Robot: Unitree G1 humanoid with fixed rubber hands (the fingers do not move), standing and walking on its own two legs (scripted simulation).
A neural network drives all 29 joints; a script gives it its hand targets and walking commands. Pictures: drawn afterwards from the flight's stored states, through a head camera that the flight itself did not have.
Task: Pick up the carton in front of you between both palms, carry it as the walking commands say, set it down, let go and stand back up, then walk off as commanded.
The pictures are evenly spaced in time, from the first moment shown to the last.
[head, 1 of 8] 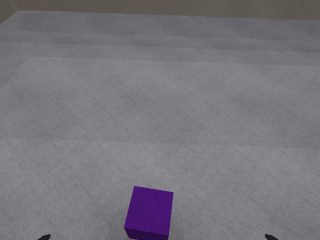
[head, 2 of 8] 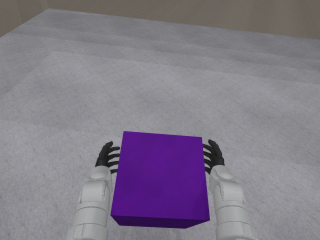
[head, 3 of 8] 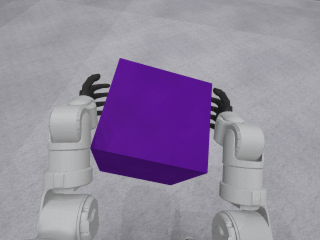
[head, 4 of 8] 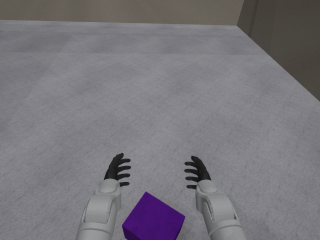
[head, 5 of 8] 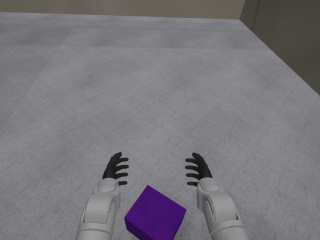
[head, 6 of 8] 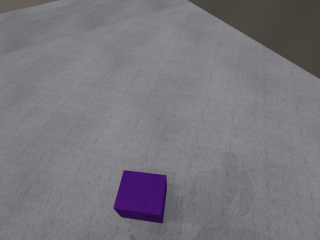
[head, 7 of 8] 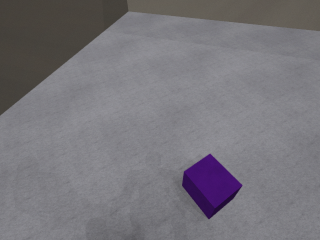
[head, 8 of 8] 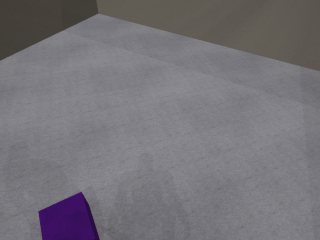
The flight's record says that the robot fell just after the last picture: no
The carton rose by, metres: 0.69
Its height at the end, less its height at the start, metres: -0.03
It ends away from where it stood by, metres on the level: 0.79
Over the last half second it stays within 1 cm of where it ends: yes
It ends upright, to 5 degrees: no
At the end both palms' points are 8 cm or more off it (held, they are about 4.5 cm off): yes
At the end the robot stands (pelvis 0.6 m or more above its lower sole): yes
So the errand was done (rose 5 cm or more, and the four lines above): no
